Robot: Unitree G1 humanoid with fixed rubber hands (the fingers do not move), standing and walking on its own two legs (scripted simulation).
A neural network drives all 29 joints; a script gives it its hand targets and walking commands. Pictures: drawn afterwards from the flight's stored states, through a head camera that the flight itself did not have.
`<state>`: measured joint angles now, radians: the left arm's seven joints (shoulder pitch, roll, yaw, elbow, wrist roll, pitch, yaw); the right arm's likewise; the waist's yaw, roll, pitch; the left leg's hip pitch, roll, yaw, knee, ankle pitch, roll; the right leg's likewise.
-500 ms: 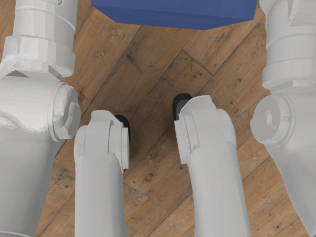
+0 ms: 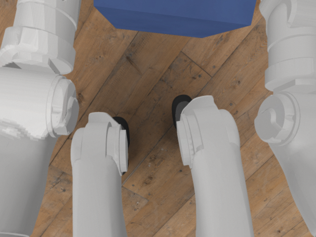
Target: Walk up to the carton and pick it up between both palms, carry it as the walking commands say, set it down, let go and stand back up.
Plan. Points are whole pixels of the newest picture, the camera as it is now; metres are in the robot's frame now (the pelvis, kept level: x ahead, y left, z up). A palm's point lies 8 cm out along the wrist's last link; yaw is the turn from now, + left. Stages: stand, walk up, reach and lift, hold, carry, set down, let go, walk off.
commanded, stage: set down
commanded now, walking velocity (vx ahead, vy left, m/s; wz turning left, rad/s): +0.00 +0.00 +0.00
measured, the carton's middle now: out of the picture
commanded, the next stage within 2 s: none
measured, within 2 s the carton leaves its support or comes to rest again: rests again in 0.12 s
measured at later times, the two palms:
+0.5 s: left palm out of the picture +0.59 +0.06 -0.20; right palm out of the picture +0.51 -0.26 -0.20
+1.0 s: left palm out of the picture +0.59 +0.07 -0.20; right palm out of the picture +0.51 -0.25 -0.21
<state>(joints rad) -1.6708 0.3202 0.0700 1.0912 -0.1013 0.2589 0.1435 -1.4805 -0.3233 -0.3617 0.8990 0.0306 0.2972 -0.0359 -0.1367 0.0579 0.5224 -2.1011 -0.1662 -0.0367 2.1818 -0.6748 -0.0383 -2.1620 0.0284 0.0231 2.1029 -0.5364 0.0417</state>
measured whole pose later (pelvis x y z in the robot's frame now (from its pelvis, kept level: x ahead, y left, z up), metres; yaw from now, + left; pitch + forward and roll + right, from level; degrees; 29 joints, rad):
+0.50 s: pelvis +0.00 +0.01 -0.01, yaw +0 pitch +35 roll -3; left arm -1.66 0.32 0.07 1.09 -0.09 0.23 0.12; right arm -1.46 -0.31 -0.44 0.90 0.00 0.25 0.03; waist -0.14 0.08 0.52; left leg -2.15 -0.18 -0.03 2.22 -0.68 -0.01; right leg -2.18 -0.01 0.01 2.14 -0.56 0.05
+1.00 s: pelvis +0.00 +0.01 -0.02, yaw +1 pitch +34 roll -3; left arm -1.66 0.34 0.06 1.12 -0.09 0.22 0.08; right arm -1.46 -0.30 -0.46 0.94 -0.02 0.23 0.06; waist -0.15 0.08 0.52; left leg -2.16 -0.17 -0.02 2.24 -0.68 -0.01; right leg -2.19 -0.02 0.01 2.16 -0.57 0.05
